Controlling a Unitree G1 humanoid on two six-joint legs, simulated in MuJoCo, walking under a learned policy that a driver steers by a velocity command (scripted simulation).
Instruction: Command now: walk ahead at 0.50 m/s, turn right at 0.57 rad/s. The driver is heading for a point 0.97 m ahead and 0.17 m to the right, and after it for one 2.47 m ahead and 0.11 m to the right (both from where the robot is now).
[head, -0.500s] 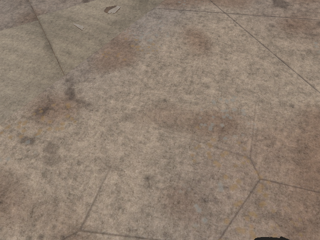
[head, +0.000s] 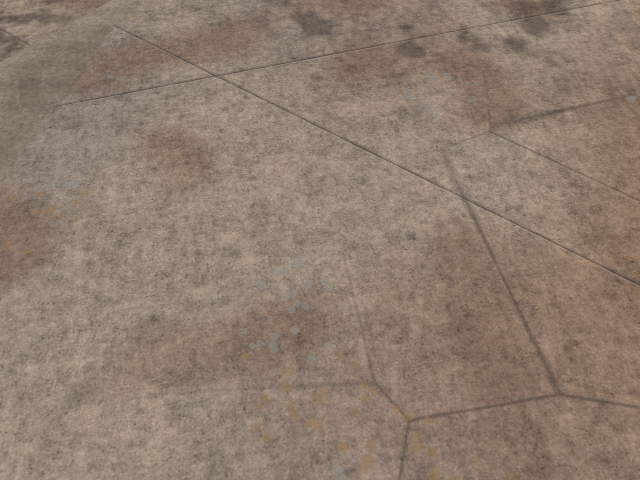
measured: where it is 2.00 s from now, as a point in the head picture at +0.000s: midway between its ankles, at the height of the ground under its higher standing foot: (444, 269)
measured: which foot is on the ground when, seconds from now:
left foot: down 0.00-0.10, up 0.12-0.62, down 0.64-1.00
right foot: up 0.00-0.06, down 0.08-0.64, up 0.66-1.00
